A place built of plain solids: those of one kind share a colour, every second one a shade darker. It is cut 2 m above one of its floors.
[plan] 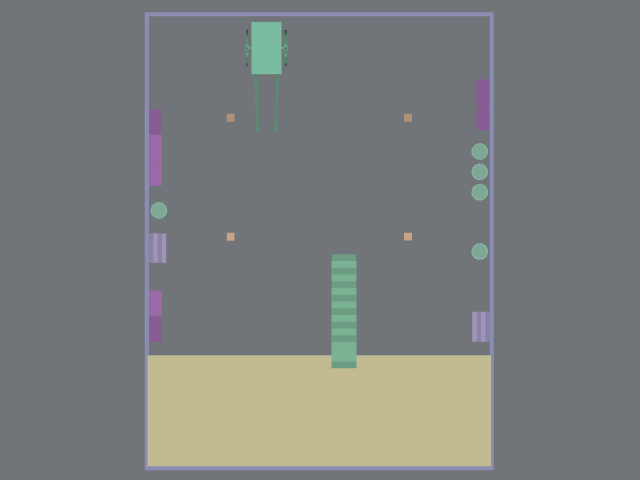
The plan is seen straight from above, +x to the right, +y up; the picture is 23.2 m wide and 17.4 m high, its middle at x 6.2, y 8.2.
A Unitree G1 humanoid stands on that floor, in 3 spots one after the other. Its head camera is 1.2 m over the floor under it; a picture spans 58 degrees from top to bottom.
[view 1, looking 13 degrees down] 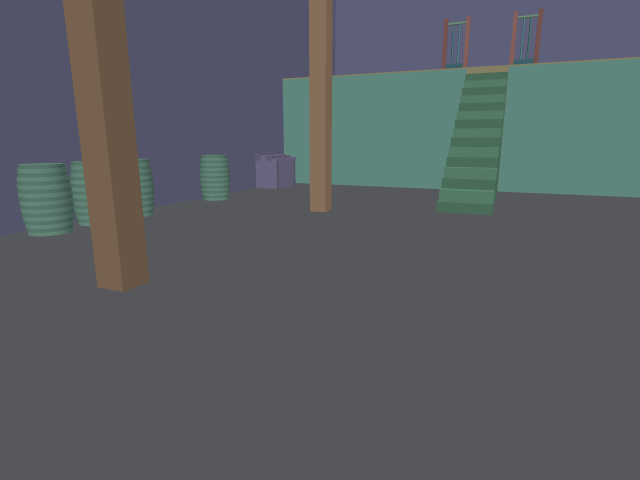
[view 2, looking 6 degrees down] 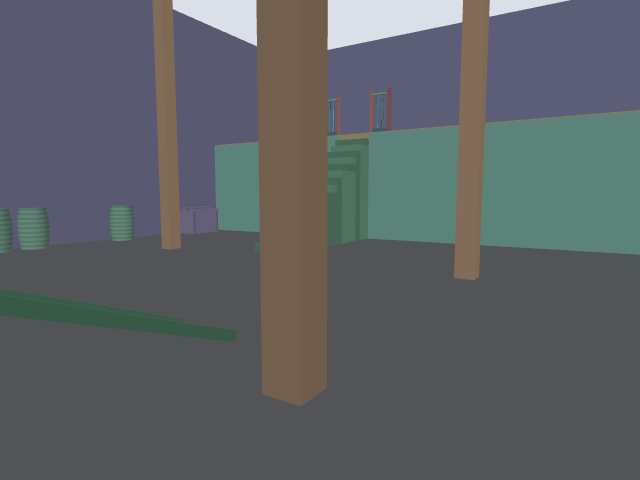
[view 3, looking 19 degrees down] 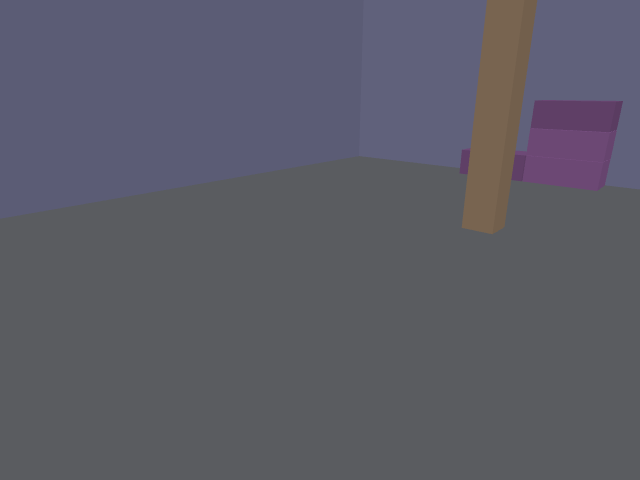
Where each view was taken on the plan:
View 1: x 6.48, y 15.21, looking -67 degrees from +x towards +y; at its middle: ground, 5.33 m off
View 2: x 1.48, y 14.71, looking -58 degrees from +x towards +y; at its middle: post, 2.54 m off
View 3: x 5.52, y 11.19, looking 42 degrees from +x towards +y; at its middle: ground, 3.69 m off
